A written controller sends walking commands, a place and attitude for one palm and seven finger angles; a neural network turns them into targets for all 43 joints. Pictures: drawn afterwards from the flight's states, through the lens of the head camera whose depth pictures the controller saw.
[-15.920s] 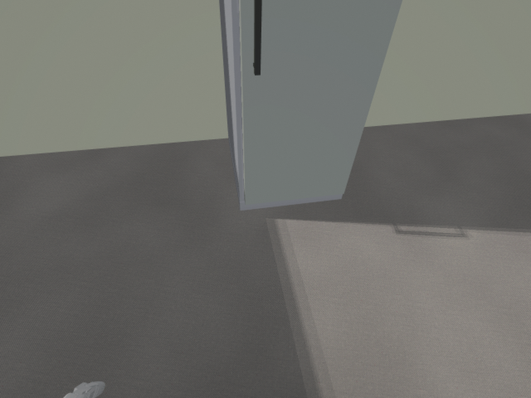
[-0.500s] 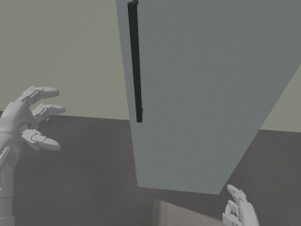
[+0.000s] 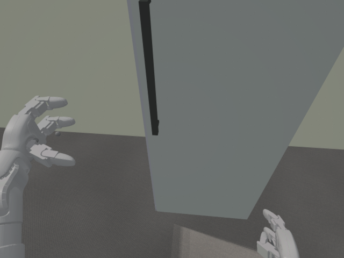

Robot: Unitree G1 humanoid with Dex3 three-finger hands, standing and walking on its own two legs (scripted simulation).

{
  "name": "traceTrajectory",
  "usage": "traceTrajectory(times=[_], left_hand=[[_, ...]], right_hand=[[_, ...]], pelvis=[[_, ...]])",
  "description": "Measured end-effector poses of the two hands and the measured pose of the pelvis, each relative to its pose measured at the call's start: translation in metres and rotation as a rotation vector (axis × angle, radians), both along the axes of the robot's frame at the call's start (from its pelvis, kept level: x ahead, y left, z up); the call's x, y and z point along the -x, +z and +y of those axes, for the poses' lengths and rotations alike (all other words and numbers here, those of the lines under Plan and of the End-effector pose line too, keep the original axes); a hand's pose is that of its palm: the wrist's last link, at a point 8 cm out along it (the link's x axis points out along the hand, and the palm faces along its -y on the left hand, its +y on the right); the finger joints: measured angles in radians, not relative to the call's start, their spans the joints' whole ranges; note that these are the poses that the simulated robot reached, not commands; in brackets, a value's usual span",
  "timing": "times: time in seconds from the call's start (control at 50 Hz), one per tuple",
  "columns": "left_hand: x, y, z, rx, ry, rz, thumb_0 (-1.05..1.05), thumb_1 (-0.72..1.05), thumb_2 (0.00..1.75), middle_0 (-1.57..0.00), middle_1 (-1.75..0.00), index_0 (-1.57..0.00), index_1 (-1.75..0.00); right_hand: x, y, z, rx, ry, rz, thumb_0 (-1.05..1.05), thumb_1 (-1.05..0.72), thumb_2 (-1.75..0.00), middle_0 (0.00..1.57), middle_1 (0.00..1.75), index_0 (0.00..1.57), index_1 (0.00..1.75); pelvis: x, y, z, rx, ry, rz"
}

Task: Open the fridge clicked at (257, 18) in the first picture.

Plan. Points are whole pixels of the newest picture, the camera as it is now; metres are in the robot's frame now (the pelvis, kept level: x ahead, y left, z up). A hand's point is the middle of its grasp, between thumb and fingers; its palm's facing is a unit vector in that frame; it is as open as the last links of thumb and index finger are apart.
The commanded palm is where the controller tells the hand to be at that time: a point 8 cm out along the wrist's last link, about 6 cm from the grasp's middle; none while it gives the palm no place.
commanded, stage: move the hooked fingers beside the handle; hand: left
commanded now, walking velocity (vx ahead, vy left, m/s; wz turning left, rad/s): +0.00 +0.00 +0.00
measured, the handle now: (152, 78) +0.51 +0.12 +0.19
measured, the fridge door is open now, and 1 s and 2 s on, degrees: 0 0 0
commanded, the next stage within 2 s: none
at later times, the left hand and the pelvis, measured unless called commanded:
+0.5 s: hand (87, 121) +0.33 +0.23 +0.18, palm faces +0.07 -1.00 -0.03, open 14.0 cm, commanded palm +0.31 +0.27 +0.18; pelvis +0.02 +0.02 +0.01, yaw -1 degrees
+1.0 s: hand (112, 107) +0.39 +0.19 +0.18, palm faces +0.07 -1.00 -0.02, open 14.0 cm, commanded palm +0.37 +0.25 +0.18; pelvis +0.02 +0.00 +0.01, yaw -1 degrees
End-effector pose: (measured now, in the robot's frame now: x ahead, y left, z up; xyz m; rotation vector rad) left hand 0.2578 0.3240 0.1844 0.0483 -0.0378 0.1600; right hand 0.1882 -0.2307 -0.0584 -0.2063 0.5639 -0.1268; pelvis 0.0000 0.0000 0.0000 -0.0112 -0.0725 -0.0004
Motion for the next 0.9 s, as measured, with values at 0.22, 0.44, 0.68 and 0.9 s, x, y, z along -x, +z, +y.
traceTrajectory(times=[0.22, 0.44, 0.68, 0.9], left_hand=[[-0.039, -0.004, -0.019, 0.013, -0.074, 0.021, -0.01, -0.50, 0.30, -0.30, -1.20, -0.30, -1.20], [-0.053, -0.004, -0.032, 0.020, -0.083, 0.029, -0.01, -0.50, 0.30, -0.30, -1.20, -0.30, -1.20], [-0.067, -0.002, -0.053, 0.024, -0.072, 0.033, -0.01, -0.50, 0.30, -0.30, -1.20, -0.30, -1.20], [-0.093, 0.001, -0.070, 0.027, -0.086, 0.044, -0.01, -0.50, 0.30, -0.30, -1.20, -0.30, -1.20]], right_hand=[[0.002, -0.003, 0.018, -0.002, -0.006, 0.021, 0.01, -0.90, -0.90, 0.20, 0.30, 0.20, 0.30], [-0.002, -0.003, 0.032, -0.030, -0.006, 0.045, 0.01, -0.90, -0.90, 0.20, 0.30, 0.20, 0.30], [-0.010, -0.004, 0.030, -0.020, 0.005, 0.075, 0.01, -0.90, -0.90, 0.20, 0.30, 0.20, 0.30], [0.005, -0.013, 0.005, -0.010, -0.041, 0.131, 0.01, -0.90, -0.90, 0.20, 0.30, 0.20, 0.30]], pelvis=[[-0.004, 0.002, 0.014, 0.000, -0.002, 0.011], [-0.019, 0.005, 0.022, 0.000, -0.014, 0.019], [-0.021, 0.006, 0.016, -0.003, -0.004, 0.016], [-0.020, 0.007, 0.004, -0.008, -0.004, 0.033]])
